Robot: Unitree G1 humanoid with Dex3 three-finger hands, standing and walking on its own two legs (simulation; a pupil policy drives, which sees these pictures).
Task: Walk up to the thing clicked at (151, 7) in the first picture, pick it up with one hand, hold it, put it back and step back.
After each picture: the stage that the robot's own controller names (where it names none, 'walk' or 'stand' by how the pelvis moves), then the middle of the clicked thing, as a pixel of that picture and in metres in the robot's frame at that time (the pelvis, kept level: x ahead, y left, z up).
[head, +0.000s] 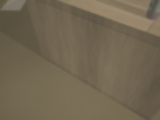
stand; out of the picture +0.81 -0.34 +0.12
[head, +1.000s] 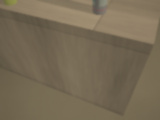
walk; out of the picture +0.77 -0.01 +0.16
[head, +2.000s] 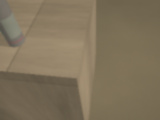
rise first; (2, 16) +0.54 +0.32 +0.16
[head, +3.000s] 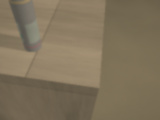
stand; (26, 20) +0.52 +0.24 +0.14
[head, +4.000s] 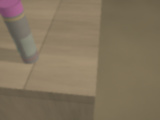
stand; (21, 34) +0.49 +0.26 +0.13
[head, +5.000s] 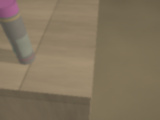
stand; (17, 35) +0.49 +0.27 +0.12
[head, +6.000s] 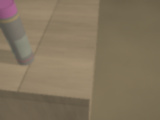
stand; (16, 36) +0.49 +0.28 +0.12
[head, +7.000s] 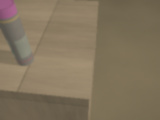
stand; (15, 36) +0.49 +0.28 +0.12
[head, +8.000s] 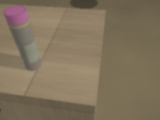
rise first; (25, 41) +0.48 +0.26 +0.13
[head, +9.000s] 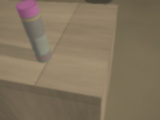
go down; (36, 34) +0.51 +0.25 +0.13
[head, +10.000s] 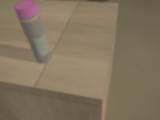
go down; (35, 35) +0.50 +0.25 +0.13
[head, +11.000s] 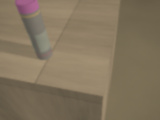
go down; (36, 31) +0.51 +0.25 +0.13
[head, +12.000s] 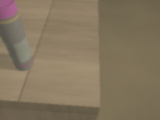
go down; (14, 38) +0.46 +0.23 +0.14
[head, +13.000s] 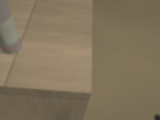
close in; out of the picture +0.49 +0.24 +0.16
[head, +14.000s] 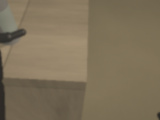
close; out of the picture +0.52 +0.24 +0.18
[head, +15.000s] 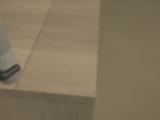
lift; out of the picture +0.37 +0.26 +0.17
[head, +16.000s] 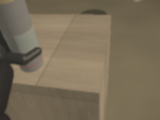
lift; (17, 28) +0.31 +0.18 +0.32
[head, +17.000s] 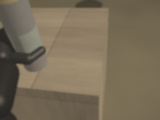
hold; (21, 28) +0.33 +0.17 +0.29
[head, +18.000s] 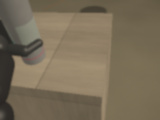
hold; (19, 20) +0.33 +0.18 +0.32
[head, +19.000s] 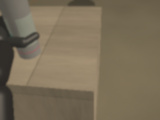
crouch; (17, 15) +0.40 +0.19 +0.29
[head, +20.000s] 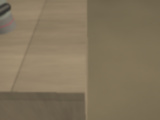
lower; out of the picture +0.49 +0.23 +0.32
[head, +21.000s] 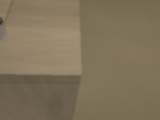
lower; out of the picture +0.52 +0.25 +0.19
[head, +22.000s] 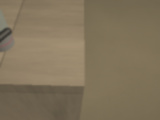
lower; out of the picture +0.50 +0.25 +0.18
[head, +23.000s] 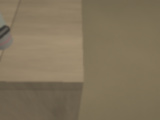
lower; out of the picture +0.50 +0.25 +0.18
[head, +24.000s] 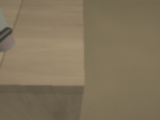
lower; out of the picture +0.50 +0.24 +0.18
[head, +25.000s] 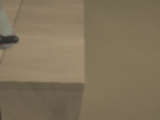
open; out of the picture +0.50 +0.24 +0.18
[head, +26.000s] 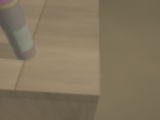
sink last; (14, 25) +0.47 +0.22 +0.17
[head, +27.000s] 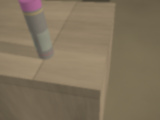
stand; (38, 30) +0.52 +0.24 +0.16
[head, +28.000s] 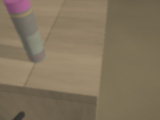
stand; (28, 32) +0.49 +0.23 +0.15
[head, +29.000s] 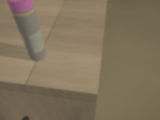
stand; (30, 31) +0.50 +0.23 +0.14
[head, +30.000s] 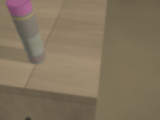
stand; (29, 34) +0.48 +0.23 +0.13
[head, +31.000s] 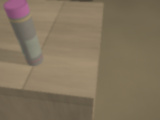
stand; (26, 36) +0.49 +0.24 +0.13
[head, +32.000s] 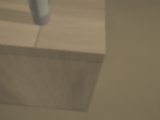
walk; out of the picture +0.61 +0.20 +0.14
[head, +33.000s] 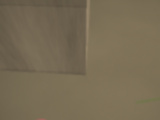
walk; out of the picture +0.93 +0.30 +0.15
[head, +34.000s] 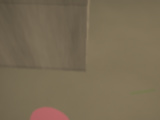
stand; out of the picture +1.16 +0.27 +0.14
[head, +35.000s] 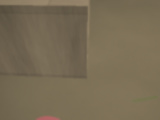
stand; out of the picture +1.11 +0.28 +0.12
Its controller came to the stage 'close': yes
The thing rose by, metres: 0.20
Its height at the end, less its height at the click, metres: +0.00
